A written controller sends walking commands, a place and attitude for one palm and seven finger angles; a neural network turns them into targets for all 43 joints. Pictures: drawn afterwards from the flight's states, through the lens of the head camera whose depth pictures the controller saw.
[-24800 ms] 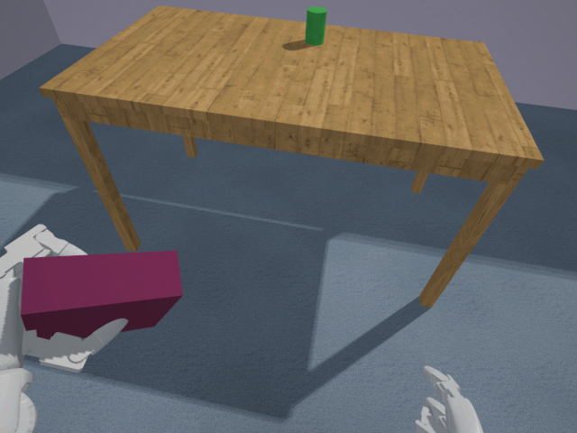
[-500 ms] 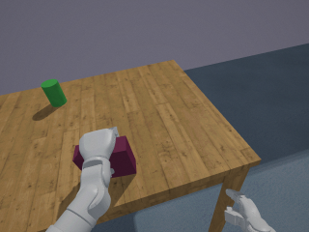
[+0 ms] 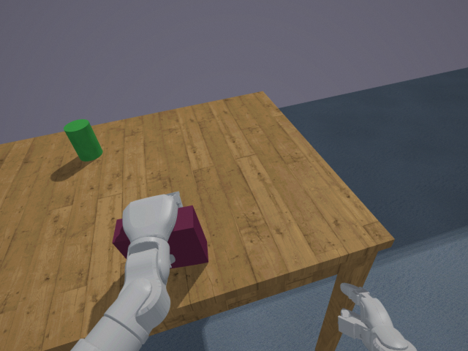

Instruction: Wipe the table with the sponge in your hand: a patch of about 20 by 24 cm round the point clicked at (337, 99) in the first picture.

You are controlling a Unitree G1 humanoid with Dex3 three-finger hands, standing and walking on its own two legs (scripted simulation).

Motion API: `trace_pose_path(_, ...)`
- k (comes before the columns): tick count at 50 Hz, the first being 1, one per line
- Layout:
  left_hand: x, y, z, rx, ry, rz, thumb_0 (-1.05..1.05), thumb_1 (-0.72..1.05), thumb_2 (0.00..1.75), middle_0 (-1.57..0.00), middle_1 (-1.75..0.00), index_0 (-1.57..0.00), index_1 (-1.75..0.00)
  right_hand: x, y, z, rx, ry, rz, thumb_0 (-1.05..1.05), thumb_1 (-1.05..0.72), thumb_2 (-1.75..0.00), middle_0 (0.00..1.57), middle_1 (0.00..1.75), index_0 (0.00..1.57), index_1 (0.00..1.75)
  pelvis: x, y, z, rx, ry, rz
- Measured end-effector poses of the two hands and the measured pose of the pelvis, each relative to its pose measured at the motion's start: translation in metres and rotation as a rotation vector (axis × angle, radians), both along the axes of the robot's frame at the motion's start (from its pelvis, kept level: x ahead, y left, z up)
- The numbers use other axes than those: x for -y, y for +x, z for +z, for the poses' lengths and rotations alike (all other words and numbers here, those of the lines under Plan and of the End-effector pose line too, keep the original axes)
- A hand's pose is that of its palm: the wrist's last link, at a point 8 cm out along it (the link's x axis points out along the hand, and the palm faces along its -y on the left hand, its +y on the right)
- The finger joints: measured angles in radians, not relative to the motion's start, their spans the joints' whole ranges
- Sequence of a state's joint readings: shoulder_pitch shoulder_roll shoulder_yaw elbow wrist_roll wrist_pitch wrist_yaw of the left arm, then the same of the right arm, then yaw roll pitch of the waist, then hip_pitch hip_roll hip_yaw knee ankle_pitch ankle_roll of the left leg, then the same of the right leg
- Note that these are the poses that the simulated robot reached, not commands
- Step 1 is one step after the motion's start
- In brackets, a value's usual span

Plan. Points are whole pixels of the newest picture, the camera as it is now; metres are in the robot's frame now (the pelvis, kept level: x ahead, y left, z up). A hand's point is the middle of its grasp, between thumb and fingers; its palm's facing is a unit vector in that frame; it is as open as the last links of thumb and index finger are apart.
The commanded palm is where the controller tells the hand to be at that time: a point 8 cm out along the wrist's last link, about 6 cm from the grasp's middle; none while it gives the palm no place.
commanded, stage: slide back across to the middle lane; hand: left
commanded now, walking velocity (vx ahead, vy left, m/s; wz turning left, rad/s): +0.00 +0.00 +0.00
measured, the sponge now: (168, 247) +0.30 +0.17 +0.03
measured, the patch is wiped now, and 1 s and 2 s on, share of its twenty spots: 1.00 1.00 1.00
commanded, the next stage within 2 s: wipe forward along the middle lane in 0.74 s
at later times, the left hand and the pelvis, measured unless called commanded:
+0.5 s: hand (146, 238) +0.27 +0.19 +0.09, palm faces +0.09 -0.17 -0.98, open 9.4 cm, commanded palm +0.23 +0.21 +0.13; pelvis +0.00 -0.01 +0.00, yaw -1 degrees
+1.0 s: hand (117, 247) +0.26 +0.24 +0.08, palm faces +0.02 -0.10 -0.99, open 9.4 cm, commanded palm +0.23 +0.24 +0.12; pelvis +0.00 -0.01 +0.00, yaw +0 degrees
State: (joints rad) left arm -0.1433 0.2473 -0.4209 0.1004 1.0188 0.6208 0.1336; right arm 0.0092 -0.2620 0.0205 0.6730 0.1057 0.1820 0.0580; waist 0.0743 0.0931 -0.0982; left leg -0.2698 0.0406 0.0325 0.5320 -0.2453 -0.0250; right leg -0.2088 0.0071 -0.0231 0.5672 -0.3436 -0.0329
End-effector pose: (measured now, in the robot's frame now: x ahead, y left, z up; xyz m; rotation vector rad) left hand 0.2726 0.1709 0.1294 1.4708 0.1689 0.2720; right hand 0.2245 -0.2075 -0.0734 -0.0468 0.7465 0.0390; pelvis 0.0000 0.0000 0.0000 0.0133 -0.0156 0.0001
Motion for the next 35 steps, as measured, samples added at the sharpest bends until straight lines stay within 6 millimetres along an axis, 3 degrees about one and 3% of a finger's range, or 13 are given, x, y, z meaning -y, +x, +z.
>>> trace_pose_path(16,-0.008,-0.005,0.006,0.008,-0.054,0.01,0.03,-0.43,1.07,-0.74,-1.43,-0.78,-1.42,0.003,0.0,0.002,0.015,-0.004,0.001,0.02,-0.91,-0.9,0.2,0.3,0.2,0.29,0.005,0.002,0.001,0.011,0.002,-0.009)
trace_pose_path(35,-0.042,-0.031,0.01,-0.019,-0.072,0.061,-0.01,-0.44,1.07,-0.76,-1.41,-0.79,-1.41,0.01,0.002,0.006,0.058,-0.062,-0.008,0.02,-0.91,-0.9,0.2,0.3,0.21,0.3,0.009,0.0,0.004,0.026,0.0,-0.012)
